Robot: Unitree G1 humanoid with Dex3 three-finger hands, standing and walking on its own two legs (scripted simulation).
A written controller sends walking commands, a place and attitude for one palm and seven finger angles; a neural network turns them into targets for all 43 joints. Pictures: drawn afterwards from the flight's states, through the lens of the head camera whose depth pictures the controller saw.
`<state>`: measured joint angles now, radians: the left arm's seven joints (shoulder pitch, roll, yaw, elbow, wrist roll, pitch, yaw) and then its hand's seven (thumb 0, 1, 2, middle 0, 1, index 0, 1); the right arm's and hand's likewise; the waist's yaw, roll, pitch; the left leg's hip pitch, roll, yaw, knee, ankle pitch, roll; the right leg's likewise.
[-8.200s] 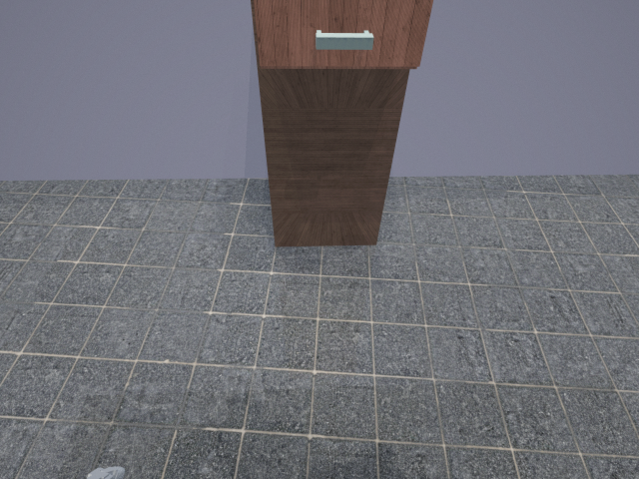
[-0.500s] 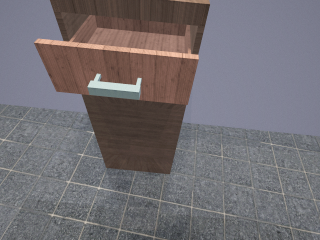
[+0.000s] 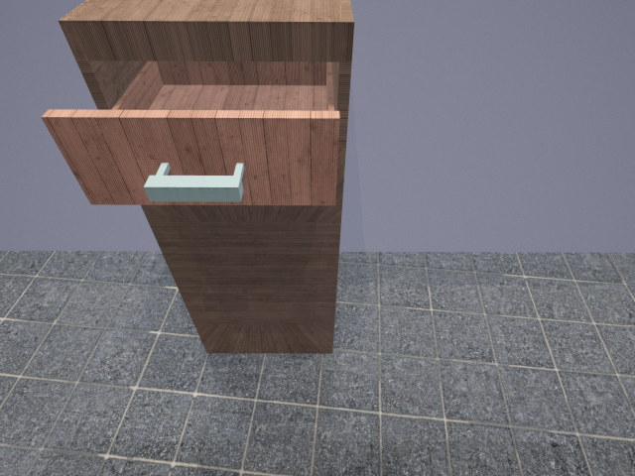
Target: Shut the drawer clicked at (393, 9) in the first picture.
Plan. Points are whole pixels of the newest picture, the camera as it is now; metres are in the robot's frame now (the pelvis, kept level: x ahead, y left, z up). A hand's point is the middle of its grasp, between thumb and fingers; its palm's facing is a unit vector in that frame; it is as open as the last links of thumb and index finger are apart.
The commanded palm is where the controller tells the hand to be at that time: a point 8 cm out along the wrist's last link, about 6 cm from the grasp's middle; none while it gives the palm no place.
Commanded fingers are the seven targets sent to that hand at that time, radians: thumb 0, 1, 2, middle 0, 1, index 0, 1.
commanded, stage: come to a stop and stand still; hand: left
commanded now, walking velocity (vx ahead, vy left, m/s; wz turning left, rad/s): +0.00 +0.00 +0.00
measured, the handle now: (198, 178) +0.46 +0.19 +0.14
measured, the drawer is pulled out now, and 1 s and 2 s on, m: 0.17 0.17 0.17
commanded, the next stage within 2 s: look again from close up in 0.18 s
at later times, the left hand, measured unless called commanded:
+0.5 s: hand out of the picture -0.03 +0.16 -0.19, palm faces +0.04 -0.99 -0.15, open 7.4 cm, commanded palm none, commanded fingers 0.00 0.90 0.90 -0.20 -0.30 -0.20 -0.30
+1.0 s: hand out of the picture -0.05 +0.18 -0.19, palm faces +0.03 -0.99 -0.16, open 7.4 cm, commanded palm none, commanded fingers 0.00 0.90 0.90 -0.20 -0.30 -0.20 -0.30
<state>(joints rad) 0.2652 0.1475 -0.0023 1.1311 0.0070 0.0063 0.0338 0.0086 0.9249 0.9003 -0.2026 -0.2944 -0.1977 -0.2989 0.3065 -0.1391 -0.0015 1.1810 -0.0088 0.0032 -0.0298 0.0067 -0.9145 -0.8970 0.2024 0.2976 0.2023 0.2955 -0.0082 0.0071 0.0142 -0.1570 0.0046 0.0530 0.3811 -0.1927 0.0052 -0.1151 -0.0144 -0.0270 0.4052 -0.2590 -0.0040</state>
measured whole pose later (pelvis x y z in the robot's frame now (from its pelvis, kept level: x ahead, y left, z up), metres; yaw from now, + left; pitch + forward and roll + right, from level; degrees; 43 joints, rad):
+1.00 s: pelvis -0.02 +0.01 -0.01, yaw +1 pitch -1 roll +0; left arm 0.36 0.15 -0.01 1.08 0.03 0.01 0.02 0.00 0.91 0.90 -0.20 -0.29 -0.20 -0.30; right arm 0.31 -0.14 0.00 1.10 -0.02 0.00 -0.02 0.01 -0.91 -0.90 0.20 0.30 0.20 0.30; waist 0.00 -0.02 -0.01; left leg -0.25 -0.01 0.05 0.49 -0.22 0.04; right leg -0.21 -0.04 -0.04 0.52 -0.30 -0.01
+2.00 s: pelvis -0.01 -0.02 +0.00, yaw +2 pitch -2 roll +0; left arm 0.34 0.14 -0.01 1.07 0.01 -0.01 0.03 0.00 0.91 0.90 -0.20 -0.29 -0.20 -0.30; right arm 0.29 -0.14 0.01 1.14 -0.01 0.01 -0.02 0.01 -0.93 -0.90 0.20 0.30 0.20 0.30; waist 0.01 -0.01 0.01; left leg -0.21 0.04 0.08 0.41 -0.16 0.00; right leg -0.13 0.01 -0.09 0.40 -0.25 -0.04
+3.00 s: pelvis +0.00 +0.03 -0.01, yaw +1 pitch +0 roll +0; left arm 0.29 0.16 -0.01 1.06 0.02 -0.01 0.04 0.00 0.92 0.90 -0.20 -0.29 -0.20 -0.30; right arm 0.27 -0.17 0.01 1.08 -0.02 -0.03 -0.02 0.01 -0.93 -0.90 0.20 0.30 0.20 0.30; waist 0.00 0.00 0.00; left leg -0.23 -0.02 0.13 0.47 -0.23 0.07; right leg -0.17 -0.06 -0.04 0.48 -0.30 0.03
